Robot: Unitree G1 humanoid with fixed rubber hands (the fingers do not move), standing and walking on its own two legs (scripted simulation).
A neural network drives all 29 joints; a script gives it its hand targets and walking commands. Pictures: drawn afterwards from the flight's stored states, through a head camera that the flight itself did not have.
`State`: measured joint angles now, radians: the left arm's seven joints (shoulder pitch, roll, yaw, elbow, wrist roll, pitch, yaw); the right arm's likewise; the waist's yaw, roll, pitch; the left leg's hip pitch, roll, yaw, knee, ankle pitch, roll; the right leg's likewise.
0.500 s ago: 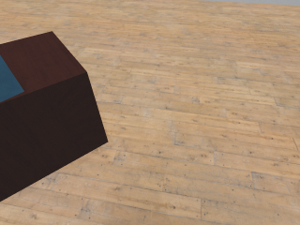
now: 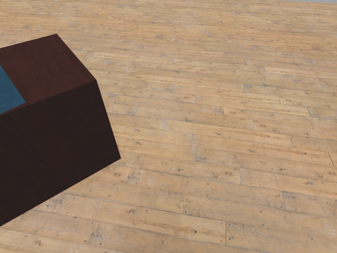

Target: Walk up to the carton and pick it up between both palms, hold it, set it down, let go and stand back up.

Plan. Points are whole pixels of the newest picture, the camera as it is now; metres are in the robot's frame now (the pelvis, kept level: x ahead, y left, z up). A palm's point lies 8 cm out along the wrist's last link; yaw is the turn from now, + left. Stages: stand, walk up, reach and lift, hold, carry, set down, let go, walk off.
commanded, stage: stand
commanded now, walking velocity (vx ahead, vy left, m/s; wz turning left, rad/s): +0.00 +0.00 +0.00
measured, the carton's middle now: out of the picture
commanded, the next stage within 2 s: walk up in 0.64 s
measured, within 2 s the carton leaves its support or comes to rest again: neither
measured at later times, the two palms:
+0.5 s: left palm out of the picture -0.04 +0.21 -0.15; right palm out of the picture -0.05 -0.20 -0.15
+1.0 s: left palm out of the picture -0.03 +0.26 -0.14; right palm out of the picture +0.00 -0.24 -0.14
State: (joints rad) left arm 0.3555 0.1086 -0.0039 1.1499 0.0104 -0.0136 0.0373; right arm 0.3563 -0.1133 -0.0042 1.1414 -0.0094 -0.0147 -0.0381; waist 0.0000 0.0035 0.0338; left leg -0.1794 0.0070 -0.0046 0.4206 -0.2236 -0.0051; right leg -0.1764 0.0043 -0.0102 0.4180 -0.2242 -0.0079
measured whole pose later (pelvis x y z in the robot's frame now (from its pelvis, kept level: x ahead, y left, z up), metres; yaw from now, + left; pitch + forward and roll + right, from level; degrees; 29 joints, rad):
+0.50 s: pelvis +0.00 +0.00 +0.00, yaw +0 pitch -1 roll +0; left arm 0.35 0.11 0.00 1.14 0.01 -0.02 0.04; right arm 0.36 -0.10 0.00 1.14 -0.01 -0.02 -0.04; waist 0.00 0.00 0.03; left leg -0.18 0.01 0.00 0.41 -0.22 -0.01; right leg -0.17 0.01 -0.01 0.41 -0.22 -0.01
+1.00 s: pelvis +0.00 +0.01 +0.00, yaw +9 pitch -2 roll +0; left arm 0.31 0.19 0.06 1.03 0.05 -0.05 0.08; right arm 0.35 -0.22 -0.07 1.08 -0.07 0.04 0.02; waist 0.00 0.00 0.06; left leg -0.45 0.03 0.02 0.96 -0.45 -0.05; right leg -0.14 -0.07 -0.14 0.46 -0.29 -0.01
